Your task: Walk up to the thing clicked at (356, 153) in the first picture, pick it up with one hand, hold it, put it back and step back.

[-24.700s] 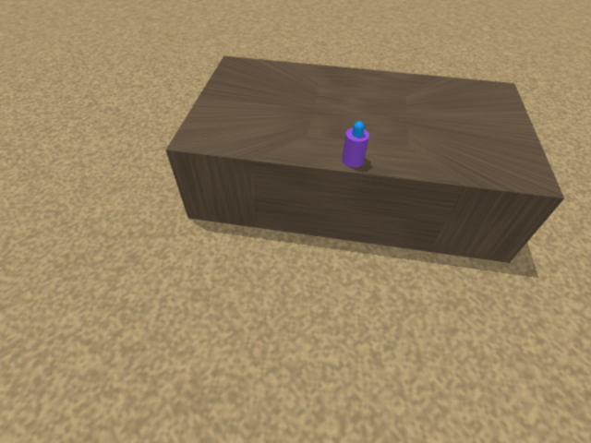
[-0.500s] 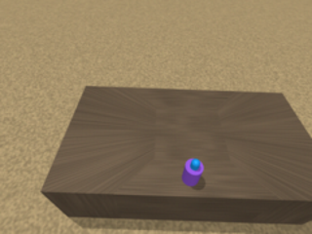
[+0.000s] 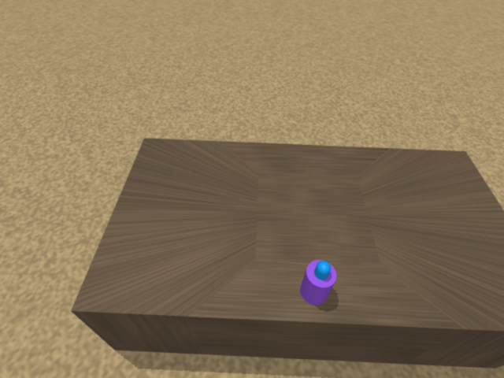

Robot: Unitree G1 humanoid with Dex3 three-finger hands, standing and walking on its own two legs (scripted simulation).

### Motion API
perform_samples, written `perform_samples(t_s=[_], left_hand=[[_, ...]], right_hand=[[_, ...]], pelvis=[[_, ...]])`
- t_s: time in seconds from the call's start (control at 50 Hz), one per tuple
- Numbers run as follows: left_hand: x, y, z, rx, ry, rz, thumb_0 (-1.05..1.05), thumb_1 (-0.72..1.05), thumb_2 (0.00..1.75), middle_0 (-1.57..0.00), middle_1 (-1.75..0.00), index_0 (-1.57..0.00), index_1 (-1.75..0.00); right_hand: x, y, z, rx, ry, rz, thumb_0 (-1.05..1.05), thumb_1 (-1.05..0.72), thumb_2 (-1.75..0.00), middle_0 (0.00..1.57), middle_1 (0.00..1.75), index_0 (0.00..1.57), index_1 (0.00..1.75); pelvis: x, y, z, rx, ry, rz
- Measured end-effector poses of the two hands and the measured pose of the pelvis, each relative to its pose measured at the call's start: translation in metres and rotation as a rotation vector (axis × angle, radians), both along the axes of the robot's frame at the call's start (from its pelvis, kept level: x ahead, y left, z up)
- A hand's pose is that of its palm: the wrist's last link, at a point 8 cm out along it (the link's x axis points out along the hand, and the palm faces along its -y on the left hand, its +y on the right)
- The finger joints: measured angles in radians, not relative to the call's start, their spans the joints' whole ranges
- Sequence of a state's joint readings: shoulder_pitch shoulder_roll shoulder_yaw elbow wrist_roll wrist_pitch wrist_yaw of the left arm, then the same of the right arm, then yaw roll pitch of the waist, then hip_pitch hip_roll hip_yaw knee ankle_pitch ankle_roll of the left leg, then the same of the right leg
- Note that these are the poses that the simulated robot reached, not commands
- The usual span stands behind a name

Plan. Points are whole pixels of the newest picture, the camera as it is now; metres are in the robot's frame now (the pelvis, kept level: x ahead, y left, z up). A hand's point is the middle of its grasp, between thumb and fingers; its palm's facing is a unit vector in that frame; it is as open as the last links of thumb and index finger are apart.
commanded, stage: stand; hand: right
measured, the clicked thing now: (318, 279) +0.42 -0.18 -0.31
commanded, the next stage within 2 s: none
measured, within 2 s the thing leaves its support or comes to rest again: neither
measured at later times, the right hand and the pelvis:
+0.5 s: hand out of the picture +0.07 -0.26 -0.16, palm faces -0.04 +0.93 -0.35, open 10.2 cm; pelvis +0.00 +0.00 +0.00, yaw +0 degrees
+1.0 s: hand out of the picture +0.06 -0.26 -0.16, palm faces -0.05 +0.94 -0.35, open 7.4 cm; pelvis +0.00 -0.01 +0.00, yaw +1 degrees
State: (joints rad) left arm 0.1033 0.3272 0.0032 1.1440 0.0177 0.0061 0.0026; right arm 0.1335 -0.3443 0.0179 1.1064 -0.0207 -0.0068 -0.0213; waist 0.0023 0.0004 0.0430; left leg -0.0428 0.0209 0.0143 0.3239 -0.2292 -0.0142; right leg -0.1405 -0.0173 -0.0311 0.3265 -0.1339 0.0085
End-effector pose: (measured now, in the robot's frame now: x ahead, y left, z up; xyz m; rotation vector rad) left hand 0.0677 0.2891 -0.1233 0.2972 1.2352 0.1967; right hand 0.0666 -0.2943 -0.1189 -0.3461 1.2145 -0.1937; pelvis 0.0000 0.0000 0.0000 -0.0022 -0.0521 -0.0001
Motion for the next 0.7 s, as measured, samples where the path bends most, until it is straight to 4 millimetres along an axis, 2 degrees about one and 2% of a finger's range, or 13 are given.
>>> perform_samples(t_s=[0.16,0.24,0.34,0.46,0.58,0.7], left_hand=[[0.0009,0.0002,0.0008,0.003,-0.001,0.001,0.00,0.90,0.90,-0.20,-0.30,-0.20,-0.31],[-0.0002,0.0003,0.0006,0.003,0.008,0.002,0.00,0.90,0.90,-0.20,-0.30,-0.20,-0.30],[-0.0004,-0.0002,0.0008,0.004,0.013,0.003,0.00,0.91,0.89,-0.20,-0.30,-0.20,-0.30],[0.0016,-0.0015,0.0026,0.007,0.003,0.000,0.00,0.91,0.89,-0.20,-0.30,-0.20,-0.30],[0.0027,-0.0019,0.0040,0.009,-0.012,0.003,0.00,0.91,0.89,-0.20,-0.30,-0.20,-0.30],[0.0001,-0.0018,0.0040,0.010,-0.010,0.005,0.00,0.91,0.89,-0.20,-0.30,-0.20,-0.30]], right_hand=[[0.0012,-0.0033,0.0004,0.000,0.010,-0.002,0.00,0.50,-0.08,0.07,0.07,0.07,0.06],[-0.0003,-0.0047,0.0002,-0.001,0.019,-0.003,0.00,0.41,-0.17,0.12,0.14,0.12,0.14],[-0.0014,-0.0056,-0.0008,0.001,0.027,-0.004,0.00,0.15,-0.43,0.17,0.23,0.17,0.22],[-0.0007,-0.0061,-0.0018,0.005,0.024,-0.004,0.00,-0.26,-0.71,0.20,0.28,0.19,0.27],[-0.0002,-0.0065,-0.0016,0.010,0.018,0.000,0.01,-0.64,-0.84,0.20,0.29,0.20,0.29],[-0.0017,-0.0083,-0.0012,0.010,0.017,-0.001,0.01,-0.82,-0.88,0.21,0.30,0.20,0.29]], pelvis=[[0.0011,-0.0014,0.0003,-0.002,0.004,0.002],[0.0022,-0.0020,0.0004,-0.002,0.007,0.003],[0.0030,-0.0027,0.0006,0.000,0.007,0.005],[0.0029,-0.0037,0.0006,0.000,0.003,0.007],[0.0013,-0.0055,0.0007,0.000,0.000,0.010],[0.0003,-0.0067,0.0006,0.000,0.002,0.009]])
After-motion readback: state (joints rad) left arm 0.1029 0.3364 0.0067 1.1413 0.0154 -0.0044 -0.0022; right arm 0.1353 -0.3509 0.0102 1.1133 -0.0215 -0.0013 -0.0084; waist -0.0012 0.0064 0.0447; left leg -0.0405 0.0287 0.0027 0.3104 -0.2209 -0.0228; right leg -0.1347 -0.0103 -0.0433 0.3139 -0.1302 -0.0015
